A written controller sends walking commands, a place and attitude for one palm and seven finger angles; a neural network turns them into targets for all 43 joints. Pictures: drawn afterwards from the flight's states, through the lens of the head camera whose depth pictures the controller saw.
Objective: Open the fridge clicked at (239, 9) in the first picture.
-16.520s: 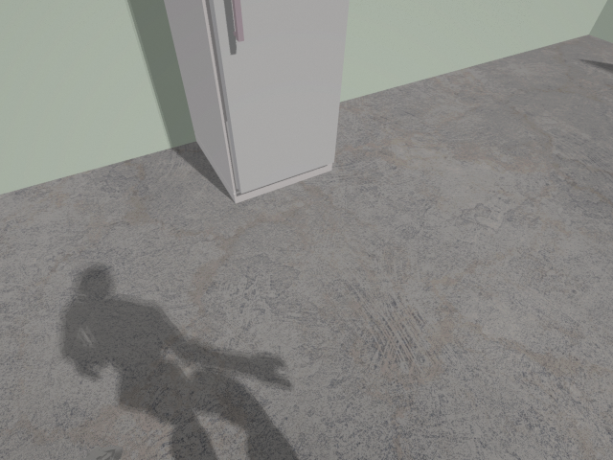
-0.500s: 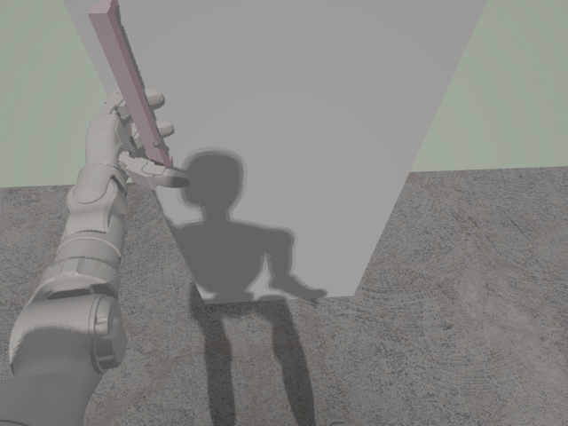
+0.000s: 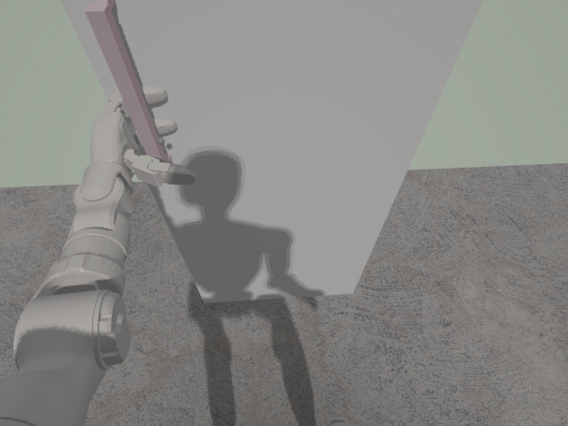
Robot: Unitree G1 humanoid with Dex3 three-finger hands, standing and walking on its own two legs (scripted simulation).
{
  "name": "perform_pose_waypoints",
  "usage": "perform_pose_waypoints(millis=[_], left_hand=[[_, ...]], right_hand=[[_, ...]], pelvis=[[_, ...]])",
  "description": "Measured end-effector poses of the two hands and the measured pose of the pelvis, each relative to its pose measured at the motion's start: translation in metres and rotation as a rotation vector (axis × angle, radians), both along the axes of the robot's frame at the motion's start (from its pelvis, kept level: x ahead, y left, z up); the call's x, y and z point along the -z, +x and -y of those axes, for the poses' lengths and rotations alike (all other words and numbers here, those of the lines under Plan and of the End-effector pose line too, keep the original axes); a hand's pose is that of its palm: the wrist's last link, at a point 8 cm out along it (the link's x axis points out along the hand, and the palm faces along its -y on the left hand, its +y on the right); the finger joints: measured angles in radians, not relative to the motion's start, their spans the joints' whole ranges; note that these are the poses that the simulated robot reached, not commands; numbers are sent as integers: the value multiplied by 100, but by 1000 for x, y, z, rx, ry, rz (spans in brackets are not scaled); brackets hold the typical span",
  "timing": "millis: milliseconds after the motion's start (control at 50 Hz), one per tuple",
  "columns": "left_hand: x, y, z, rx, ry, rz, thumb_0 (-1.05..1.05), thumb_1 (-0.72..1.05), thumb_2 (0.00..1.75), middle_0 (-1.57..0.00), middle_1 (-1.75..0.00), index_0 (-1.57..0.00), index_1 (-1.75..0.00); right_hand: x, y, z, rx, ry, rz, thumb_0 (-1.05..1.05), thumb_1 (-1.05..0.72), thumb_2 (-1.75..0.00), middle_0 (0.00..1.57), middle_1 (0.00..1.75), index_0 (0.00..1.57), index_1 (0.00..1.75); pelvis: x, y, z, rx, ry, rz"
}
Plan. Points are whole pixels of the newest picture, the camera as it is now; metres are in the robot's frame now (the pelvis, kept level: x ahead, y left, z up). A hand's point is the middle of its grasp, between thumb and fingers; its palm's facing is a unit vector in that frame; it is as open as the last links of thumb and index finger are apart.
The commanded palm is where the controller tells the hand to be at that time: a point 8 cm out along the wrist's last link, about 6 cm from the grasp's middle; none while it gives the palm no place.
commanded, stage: slide the fingers in behind the handle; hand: left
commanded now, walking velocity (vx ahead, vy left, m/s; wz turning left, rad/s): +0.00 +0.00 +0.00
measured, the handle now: (141, 104) +0.53 +0.19 +0.16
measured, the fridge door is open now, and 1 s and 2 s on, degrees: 0 0 0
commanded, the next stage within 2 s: grip the handle and tug to test in 0.18 s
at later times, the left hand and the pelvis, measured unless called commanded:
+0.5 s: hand (159, 141) +0.48 +0.16 +0.13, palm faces +0.02 -1.00 +0.00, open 12.9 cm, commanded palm +0.45 +0.21 +0.13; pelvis +0.01 +0.00 +0.00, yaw +0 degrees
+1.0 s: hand (159, 140) +0.48 +0.16 +0.14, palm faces +0.04 -1.00 -0.01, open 5.5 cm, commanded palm +0.45 +0.21 +0.13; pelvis +0.01 +0.00 +0.00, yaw +0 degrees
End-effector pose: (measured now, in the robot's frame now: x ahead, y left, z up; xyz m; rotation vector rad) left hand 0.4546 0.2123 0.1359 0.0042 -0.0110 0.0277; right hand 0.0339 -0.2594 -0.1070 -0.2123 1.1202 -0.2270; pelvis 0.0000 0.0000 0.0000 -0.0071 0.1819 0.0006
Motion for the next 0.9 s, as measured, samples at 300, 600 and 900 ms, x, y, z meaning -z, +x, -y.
perform_pose_waypoints(millis=[300,600,900], left_hand=[[1,-1,-1,0,-7,6,-1,-50,30,-30,-120,-29,-121],[1,1,-1,3,-4,1,-1,-13,45,-34,-125,-34,-126],[-1,-1,-1,-15,2,1,0,55,75,-39,-135,-37,-135]], right_hand=[[-2,14,-5,-9,7,26,1,-91,-90,20,30,20,29],[-2,20,-5,-21,3,29,1,-91,-90,20,30,20,29],[0,15,-5,-7,15,18,1,-91,-90,20,30,20,29]], pelvis=[[-1,6,-3,3,-2,7],[-1,6,-4,-2,-3,1],[-2,9,-2,1,-3,7]])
